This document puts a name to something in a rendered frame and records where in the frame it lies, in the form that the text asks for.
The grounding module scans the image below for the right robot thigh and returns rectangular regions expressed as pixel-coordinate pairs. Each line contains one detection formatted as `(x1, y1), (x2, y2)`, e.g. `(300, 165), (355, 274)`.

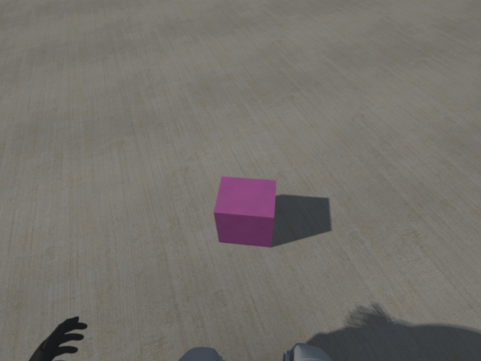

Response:
(283, 344), (332, 361)

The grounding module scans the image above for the carton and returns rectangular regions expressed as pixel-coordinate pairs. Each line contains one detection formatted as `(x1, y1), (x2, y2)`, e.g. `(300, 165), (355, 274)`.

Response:
(214, 177), (277, 247)

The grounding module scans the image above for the left robot hand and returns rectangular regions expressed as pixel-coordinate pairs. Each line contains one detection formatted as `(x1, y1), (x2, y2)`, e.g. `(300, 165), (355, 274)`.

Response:
(29, 317), (87, 361)

